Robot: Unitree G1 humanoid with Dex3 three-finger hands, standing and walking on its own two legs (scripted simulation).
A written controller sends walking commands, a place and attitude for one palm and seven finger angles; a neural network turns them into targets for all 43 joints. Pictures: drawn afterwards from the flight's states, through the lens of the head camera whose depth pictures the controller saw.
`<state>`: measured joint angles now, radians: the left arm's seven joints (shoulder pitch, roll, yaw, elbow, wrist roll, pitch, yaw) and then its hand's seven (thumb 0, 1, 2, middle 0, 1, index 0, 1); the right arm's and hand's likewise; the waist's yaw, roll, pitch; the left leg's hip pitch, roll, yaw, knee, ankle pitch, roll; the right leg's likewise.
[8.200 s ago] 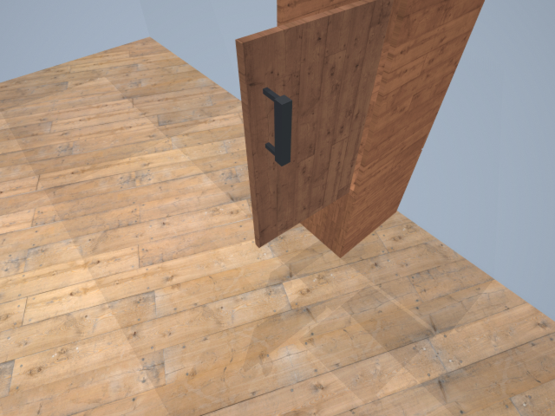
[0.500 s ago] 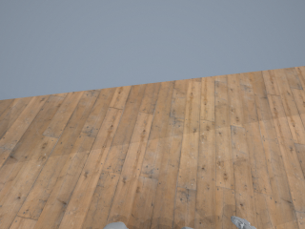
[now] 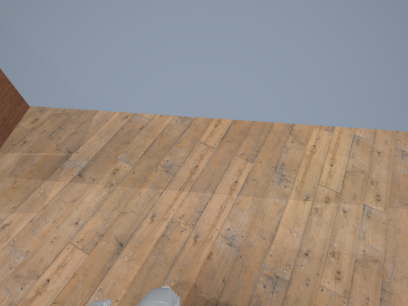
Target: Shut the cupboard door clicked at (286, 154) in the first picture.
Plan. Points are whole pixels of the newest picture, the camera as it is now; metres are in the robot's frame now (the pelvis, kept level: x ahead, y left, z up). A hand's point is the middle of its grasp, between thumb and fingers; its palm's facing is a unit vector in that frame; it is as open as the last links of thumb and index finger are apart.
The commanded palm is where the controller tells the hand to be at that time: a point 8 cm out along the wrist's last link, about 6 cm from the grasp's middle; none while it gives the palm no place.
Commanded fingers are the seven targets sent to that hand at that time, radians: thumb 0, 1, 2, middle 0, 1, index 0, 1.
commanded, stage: walk to a spot facing it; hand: left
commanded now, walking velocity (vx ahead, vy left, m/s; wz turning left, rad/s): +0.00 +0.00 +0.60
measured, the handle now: out of the picture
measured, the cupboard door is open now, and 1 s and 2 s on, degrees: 86 86 86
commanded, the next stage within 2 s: none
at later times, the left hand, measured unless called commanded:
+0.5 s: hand out of the picture +0.12 +0.22 -0.15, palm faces +0.29 -0.92 -0.26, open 7.4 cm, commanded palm none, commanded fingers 0.00 0.90 0.90 -0.20 -0.30 -0.20 -0.30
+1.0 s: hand out of the picture +0.06 +0.21 -0.19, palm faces +0.61 -0.77 -0.17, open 7.4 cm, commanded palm none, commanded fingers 0.00 0.90 0.90 -0.20 -0.30 -0.20 -0.30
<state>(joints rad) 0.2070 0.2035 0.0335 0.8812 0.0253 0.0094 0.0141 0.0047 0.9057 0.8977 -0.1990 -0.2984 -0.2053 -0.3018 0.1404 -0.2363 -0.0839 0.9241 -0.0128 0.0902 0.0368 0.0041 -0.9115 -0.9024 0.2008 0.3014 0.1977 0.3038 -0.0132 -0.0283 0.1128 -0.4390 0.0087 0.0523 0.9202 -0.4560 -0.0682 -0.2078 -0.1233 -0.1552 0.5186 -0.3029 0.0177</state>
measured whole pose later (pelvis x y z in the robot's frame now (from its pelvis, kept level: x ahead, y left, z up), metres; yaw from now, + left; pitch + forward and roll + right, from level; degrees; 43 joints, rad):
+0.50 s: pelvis +0.07 -0.02 -0.01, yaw +18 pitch +1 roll +0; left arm 0.16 0.24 0.06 0.87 0.03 -0.03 -0.03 0.01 0.91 0.90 -0.20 -0.30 -0.20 -0.30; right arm 0.27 -0.22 -0.07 0.98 -0.02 0.04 0.02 0.00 -0.91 -0.90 0.21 0.30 0.20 0.30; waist -0.02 0.02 0.06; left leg -0.36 -0.02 -0.09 0.80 -0.47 0.00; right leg -0.30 -0.05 -0.08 0.58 -0.31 0.01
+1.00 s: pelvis +0.21 +0.09 -0.02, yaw +33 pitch +0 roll +0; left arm 0.37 0.21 0.05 1.08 0.02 0.00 -0.02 0.01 0.91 0.90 -0.20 -0.30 -0.20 -0.30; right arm 0.06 -0.18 -0.03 0.91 -0.02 -0.05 0.01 0.00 -0.91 -0.90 0.20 0.30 0.20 0.30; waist 0.06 -0.06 0.11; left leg -0.36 0.00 0.13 0.61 -0.25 0.06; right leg -0.40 -0.16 -0.08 1.23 -0.39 0.05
